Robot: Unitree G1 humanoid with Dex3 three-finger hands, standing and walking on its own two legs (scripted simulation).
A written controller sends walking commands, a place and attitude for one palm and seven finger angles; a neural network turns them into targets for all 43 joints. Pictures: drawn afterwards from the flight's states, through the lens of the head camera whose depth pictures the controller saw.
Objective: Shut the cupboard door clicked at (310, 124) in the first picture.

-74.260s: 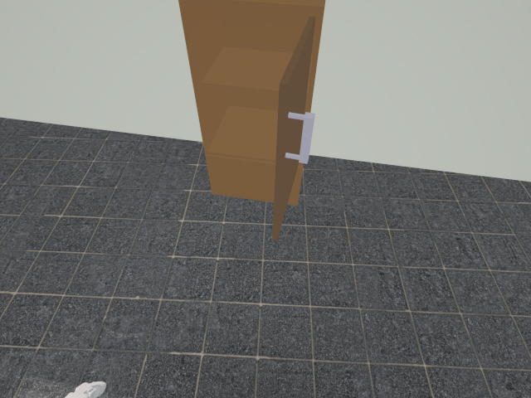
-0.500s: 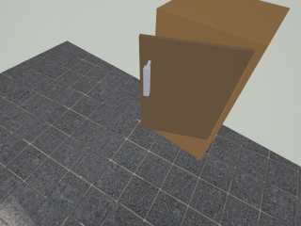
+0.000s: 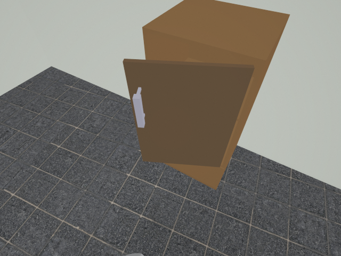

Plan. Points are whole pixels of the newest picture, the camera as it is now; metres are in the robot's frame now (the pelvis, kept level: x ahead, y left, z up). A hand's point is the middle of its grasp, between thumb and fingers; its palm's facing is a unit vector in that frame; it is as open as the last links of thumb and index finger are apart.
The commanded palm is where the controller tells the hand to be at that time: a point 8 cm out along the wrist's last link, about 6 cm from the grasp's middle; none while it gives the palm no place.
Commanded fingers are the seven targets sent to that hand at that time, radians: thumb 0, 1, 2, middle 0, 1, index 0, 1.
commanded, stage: take the last steps up to it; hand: left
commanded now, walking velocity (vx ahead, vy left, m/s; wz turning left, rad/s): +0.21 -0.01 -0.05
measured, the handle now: (140, 107) +0.61 +0.14 -0.05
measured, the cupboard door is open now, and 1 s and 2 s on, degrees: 25 25 25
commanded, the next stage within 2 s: come to a stop and stand still in 0.22 s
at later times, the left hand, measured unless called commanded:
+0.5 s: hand (113, 243) +0.19 +0.17 -0.17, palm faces -0.01 -0.97 -0.24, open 7.3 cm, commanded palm none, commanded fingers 0.00 0.90 0.90 -0.20 -0.30 -0.20 -0.30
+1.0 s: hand (100, 249) +0.17 +0.21 -0.18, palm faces +0.04 -0.98 -0.22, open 7.4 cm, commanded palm none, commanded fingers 0.00 0.90 0.90 -0.20 -0.30 -0.20 -0.30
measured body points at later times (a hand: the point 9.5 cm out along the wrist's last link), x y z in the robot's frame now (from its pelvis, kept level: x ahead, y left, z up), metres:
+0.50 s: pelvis +0.13 -0.02 -0.01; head +0.15 -0.03 +0.44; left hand +0.19 +0.22 -0.15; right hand +0.11 -0.23 -0.17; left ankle +0.11 +0.12 -0.74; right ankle +0.15 -0.13 -0.74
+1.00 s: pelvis +0.13 +0.01 +0.00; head +0.17 +0.03 +0.45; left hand +0.17 +0.26 -0.16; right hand +0.21 -0.22 -0.14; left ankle +0.14 +0.11 -0.74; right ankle +0.09 -0.13 -0.70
